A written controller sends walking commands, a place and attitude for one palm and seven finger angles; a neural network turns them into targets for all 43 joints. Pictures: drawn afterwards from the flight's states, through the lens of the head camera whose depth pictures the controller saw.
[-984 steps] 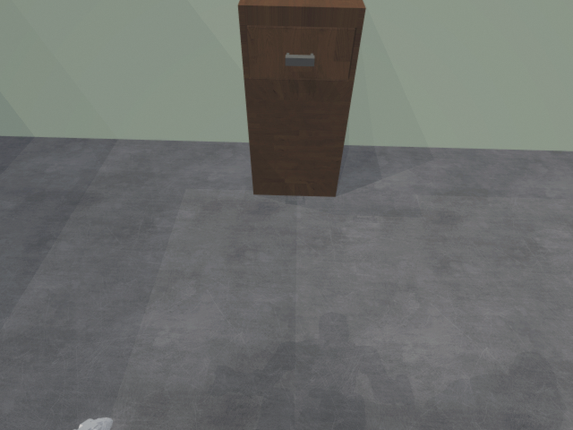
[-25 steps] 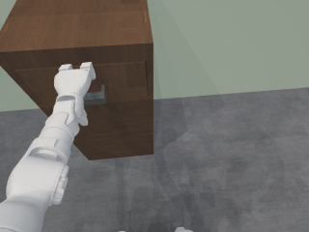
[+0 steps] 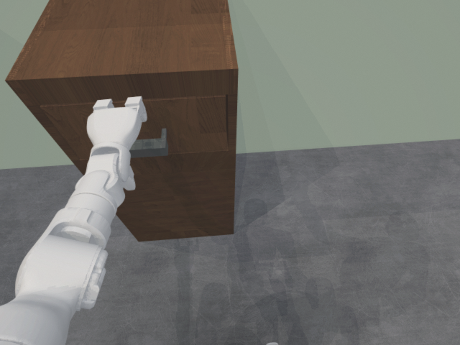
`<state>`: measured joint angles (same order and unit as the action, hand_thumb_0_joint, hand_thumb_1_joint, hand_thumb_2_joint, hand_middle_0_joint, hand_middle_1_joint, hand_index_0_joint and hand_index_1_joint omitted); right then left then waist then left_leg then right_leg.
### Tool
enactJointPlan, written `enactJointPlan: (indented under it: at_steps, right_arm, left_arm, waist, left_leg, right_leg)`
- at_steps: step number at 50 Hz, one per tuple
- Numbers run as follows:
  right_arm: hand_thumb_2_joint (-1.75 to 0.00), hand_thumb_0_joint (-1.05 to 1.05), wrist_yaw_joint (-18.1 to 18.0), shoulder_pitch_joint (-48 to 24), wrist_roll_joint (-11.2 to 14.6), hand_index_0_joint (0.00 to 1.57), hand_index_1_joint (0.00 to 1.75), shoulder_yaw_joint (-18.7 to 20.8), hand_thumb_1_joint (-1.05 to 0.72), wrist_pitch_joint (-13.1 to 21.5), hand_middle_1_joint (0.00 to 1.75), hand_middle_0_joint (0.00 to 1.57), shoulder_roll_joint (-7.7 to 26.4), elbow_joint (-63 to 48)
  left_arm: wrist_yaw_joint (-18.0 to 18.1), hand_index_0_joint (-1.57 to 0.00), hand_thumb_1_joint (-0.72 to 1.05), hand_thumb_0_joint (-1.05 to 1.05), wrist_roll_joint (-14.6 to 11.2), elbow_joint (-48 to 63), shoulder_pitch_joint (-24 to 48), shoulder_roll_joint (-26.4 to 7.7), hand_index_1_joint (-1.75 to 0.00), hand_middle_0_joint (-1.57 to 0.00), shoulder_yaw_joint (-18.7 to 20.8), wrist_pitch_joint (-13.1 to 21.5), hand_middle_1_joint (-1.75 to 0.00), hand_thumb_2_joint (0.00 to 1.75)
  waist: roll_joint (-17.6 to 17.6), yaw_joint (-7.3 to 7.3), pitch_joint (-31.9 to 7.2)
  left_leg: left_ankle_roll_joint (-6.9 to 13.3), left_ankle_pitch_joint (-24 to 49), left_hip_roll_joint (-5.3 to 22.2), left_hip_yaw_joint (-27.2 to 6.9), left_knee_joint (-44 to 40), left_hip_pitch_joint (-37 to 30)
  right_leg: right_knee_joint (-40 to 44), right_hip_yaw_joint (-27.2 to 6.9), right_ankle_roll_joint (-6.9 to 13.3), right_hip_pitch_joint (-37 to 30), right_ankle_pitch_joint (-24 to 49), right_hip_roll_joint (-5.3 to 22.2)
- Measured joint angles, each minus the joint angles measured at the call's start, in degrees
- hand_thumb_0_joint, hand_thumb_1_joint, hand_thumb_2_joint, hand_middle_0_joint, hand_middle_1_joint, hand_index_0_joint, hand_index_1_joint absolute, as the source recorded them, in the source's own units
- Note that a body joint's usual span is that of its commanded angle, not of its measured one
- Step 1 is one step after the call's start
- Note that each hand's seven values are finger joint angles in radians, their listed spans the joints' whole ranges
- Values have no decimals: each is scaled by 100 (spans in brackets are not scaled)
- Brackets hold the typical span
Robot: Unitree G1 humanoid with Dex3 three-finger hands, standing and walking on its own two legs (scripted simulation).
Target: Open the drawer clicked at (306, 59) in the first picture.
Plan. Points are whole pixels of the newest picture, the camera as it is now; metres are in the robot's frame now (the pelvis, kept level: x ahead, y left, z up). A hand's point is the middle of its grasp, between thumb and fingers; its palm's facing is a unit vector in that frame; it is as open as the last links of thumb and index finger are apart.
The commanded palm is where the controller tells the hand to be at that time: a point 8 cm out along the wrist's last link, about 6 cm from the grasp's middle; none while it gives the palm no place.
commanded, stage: re-aim the fingers above the handle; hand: left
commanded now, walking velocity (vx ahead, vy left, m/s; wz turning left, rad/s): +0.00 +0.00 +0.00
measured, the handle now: (144, 140) +0.55 +0.17 -0.03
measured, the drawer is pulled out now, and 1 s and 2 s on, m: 0.00 0.00 0.00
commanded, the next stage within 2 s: lower the fingers behind the handle in 1.06 s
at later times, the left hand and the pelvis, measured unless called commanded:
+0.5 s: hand (121, 145) +0.48 +0.18 +0.04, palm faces -0.01 +0.00 -1.00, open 13.8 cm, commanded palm +0.46 +0.19 +0.09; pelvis -0.01 +0.00 +0.00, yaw +0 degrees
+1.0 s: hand (119, 144) +0.49 +0.19 +0.04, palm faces -0.04 -0.02 -1.00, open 13.8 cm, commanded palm +0.47 +0.19 +0.09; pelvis -0.01 +0.00 +0.00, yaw +0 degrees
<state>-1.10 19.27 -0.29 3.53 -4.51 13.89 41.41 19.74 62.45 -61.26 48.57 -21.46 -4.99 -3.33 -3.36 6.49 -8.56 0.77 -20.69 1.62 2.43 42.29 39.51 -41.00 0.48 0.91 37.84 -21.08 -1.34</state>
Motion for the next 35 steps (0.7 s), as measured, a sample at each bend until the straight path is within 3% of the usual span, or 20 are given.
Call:
enactJointPlan:
  at_steps: [12, 17, 23, 28, 35]
  right_arm:
    - [-90, 0, -61, 121, 12, 21, 30, 17, -91, 40, 30, 21, 22, 26]
    - [-90, 0, -30, 145, -14, 21, 30, 46, -91, 40, 30, 21, 47, 76]
    - [-90, 0, -30, 108, -9, 21, 30, 16, -91, 15, 30, 21, 48, 75]
    - [-90, 0, -59, 128, 15, 21, 30, -11, -91, 28, 30, 21, 29, 65]
    - [-90, 0, -92, 178, 32, 21, 30, -19, -91, 70, 30, 21, 27, 71]
  left_arm:
    - [-231, -32, -49, 0, -77, 76, 7, -141, -120, -31, -116, 198, -120, 30]
    - [-104, -32, -49, 0, -4, 137, 5, -66, -120, -32, -63, 266, -120, 30]
    - [42, -32, -49, 0, 50, -29, 46, -97, -120, -32, 89, 56, -120, 30]
    - [-100, -32, -49, 0, -40, -99, 82, -177, -120, -31, 78, -21, -120, 30]
    - [-256, -32, -49, 0, -67, -65, 77, -216, -120, -31, -15, 208, -120, 30]
  waist:
    - [27, -34, 62]
    - [34, -18, 34]
    - [9, 50, 37]
    - [-13, 56, 77]
    - [15, 31, 81]
  left_leg:
    - [5, 30, -16, -50, 19, -2]
    - [4, 16, -11, -45, 83, 81]
    - [5, 27, 10, -2, 80, 98]
    - [2, 70, 16, 3, -3, 26]
    - [-7, 88, 10, -30, -29, 6]
  right_leg:
    - [5, 49, -2, -34, 23, 14]
    - [-60, 43, 1, 53, 11, 10]
    - [-74, -2, 1, 98, 33, -10]
    - [9, -8, 3, 28, 80, -19]
    - [42, 24, 11, -7, 87, -14]
